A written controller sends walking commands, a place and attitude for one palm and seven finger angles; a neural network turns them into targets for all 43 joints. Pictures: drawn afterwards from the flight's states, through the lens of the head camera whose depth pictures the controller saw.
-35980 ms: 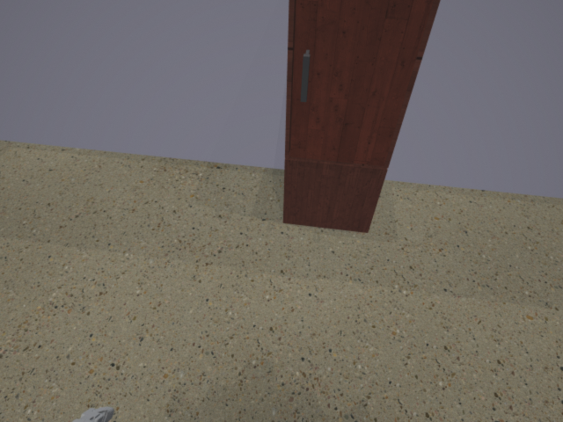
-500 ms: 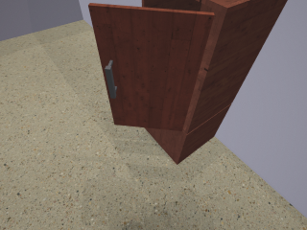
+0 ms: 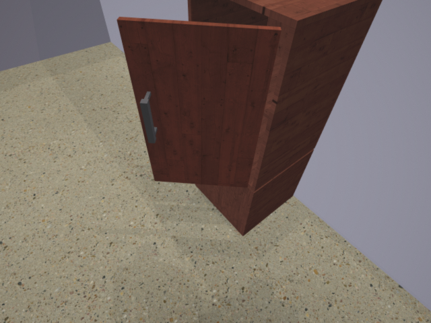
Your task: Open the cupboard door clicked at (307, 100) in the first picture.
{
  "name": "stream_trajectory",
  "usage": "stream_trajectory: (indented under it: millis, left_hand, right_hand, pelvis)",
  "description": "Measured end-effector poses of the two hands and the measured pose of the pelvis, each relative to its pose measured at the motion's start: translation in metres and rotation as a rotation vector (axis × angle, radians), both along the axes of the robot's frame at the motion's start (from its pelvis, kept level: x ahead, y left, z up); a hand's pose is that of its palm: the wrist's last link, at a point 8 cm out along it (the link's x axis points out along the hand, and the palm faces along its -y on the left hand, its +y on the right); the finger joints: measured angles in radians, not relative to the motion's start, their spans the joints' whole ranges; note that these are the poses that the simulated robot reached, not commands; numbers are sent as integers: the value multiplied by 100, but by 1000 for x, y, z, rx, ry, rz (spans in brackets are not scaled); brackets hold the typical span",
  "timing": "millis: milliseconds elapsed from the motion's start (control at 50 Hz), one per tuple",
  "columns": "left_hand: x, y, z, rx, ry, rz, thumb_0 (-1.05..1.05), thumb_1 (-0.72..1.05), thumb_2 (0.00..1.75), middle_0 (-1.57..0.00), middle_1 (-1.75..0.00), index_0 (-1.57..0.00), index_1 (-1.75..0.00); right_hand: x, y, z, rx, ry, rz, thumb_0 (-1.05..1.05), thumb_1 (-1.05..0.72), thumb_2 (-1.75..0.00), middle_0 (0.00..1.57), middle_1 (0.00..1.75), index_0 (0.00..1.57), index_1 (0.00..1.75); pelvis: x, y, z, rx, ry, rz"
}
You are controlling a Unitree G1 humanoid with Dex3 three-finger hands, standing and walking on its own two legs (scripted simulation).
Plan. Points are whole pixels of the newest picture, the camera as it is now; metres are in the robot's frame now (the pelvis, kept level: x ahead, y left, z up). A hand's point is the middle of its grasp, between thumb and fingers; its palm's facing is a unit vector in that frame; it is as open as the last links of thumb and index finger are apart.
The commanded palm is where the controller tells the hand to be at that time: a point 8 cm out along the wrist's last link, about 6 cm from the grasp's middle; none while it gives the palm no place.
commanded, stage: look again from close up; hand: left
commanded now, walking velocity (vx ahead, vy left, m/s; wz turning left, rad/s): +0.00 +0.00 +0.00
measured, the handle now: (150, 118) +0.63 +0.22 -0.01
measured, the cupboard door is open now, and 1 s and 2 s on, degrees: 47 47 47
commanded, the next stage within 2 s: shuffle to correct the standing spot in 0.46 s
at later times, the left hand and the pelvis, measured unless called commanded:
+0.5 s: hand out of the picture +0.02 +0.20 -0.18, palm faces +0.00 -0.98 -0.22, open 7.4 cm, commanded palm none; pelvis +0.00 +0.02 +0.00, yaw -1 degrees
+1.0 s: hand out of the picture +0.04 +0.21 -0.19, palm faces -0.01 -0.99 -0.16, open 7.4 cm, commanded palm none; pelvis +0.07 +0.03 -0.01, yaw -3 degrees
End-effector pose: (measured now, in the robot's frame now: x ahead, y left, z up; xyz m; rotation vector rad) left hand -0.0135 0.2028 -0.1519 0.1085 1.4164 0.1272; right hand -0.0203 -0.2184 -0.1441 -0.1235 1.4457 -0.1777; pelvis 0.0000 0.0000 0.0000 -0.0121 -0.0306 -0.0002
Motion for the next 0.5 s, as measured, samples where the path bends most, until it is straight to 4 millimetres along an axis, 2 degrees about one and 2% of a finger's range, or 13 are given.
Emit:
stream_trajectory:
  millis: [120,240,360,500]
  left_hand:
    - [3,20,2,34,-16,-24,1,91,89,-20,-30,-20,-30]
    - [16,43,8,84,-58,-24,1,91,89,-20,-30,-20,-30]
    - [24,51,11,97,-75,-30,1,91,90,-19,-30,-20,-30]
    - [24,45,8,72,-57,-36,1,91,90,-19,-30,-20,-30]
  right_hand:
    - [-6,17,-10,30,-31,0,0,-91,-90,19,30,20,30]
    - [1,34,-17,63,-54,15,1,-92,-90,19,30,20,30]
    - [7,31,-15,53,-65,17,2,-93,-90,20,30,20,30]
    - [20,18,-8,16,-85,24,1,-92,-90,20,30,20,30]
  pelvis:
    - [-3,12,-6,-3,7,4]
    - [-2,20,-7,12,6,0]
    - [0,22,-6,22,14,-8]
    - [2,20,-4,25,21,-16]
